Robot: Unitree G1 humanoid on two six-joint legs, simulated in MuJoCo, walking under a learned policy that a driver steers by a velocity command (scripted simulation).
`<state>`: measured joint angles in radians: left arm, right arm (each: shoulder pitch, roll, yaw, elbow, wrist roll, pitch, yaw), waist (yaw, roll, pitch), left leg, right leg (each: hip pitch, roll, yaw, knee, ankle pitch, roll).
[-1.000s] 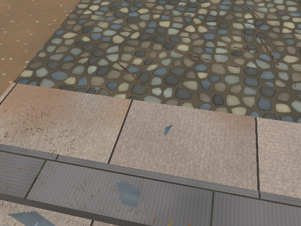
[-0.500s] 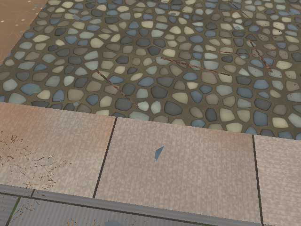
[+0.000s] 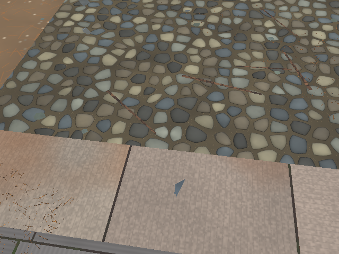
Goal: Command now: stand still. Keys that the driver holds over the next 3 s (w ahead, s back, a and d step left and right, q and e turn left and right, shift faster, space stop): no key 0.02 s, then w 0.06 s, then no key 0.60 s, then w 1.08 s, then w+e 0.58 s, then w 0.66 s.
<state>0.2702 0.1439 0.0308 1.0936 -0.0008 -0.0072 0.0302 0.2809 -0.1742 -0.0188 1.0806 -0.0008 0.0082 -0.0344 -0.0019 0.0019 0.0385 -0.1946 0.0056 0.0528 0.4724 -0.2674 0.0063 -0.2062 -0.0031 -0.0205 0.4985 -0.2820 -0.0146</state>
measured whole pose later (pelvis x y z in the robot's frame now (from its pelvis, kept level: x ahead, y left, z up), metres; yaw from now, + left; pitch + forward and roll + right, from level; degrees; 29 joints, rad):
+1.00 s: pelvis +0.07 -0.03 +0.00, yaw +0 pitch +1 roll +0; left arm 0.30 0.17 0.06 1.06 -0.03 -0.07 0.01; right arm 0.45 -0.20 -0.06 1.10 0.02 -0.03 -0.04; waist -0.02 0.06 -0.03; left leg -0.12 0.04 0.02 0.48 -0.37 0.00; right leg -0.37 -0.05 -0.07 0.78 -0.44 -0.05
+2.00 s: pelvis +0.56 -0.10 +0.06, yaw -5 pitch +3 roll +2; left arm 0.03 0.22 0.02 0.79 -0.02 -0.07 -0.05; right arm 0.41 -0.25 -0.05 1.03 0.01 -0.08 0.00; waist -0.08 -0.03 0.00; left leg 0.08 0.03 0.17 0.32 -0.42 -0.03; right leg -0.52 -0.04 -0.06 0.53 -0.09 -0.11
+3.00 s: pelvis +1.08 -0.24 +0.08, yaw -22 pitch +3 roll +1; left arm 0.05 0.24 0.04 0.66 -0.02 -0.08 -0.02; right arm 0.39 -0.27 -0.05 0.88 0.02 -0.08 0.01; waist -0.11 -0.04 0.00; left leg -0.02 -0.04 0.01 0.27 -0.30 0.03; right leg -0.58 -0.07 0.02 0.56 -0.03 -0.02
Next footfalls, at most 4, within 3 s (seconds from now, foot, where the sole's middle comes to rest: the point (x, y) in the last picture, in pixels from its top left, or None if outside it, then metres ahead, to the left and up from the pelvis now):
1.04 right None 0.08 -0.16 -0.78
1.44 left None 0.43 0.04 -0.70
2.00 right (231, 192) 0.72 -0.22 -0.70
2.52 left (200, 128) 1.06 -0.11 -0.70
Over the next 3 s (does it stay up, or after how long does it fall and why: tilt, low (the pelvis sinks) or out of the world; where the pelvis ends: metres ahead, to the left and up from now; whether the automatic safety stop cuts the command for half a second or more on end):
stays up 1.08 -0.24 0.08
